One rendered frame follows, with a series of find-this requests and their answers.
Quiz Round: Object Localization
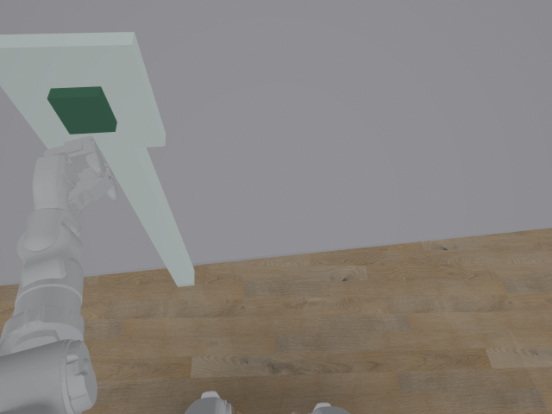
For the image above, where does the button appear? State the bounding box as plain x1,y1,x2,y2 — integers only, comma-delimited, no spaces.
47,86,117,135

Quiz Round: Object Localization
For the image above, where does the panel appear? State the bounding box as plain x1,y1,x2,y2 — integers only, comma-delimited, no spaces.
0,32,195,287

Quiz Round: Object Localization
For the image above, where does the robot right shin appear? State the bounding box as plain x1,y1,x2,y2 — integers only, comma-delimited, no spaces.
313,403,331,411

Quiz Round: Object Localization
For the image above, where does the robot shin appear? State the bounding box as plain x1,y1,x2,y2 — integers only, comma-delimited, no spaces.
313,403,331,411
201,391,220,398

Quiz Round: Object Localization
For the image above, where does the left robot hand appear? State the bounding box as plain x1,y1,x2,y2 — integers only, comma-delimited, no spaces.
33,136,119,221

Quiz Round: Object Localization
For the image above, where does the left robot forearm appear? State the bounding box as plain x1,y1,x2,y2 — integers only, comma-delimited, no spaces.
0,208,85,356

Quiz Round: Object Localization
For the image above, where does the robot left shin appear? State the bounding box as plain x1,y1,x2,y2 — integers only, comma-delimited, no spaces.
201,391,220,398

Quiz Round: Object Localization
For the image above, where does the left robot upper arm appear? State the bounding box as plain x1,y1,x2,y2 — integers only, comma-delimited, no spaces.
0,339,97,414

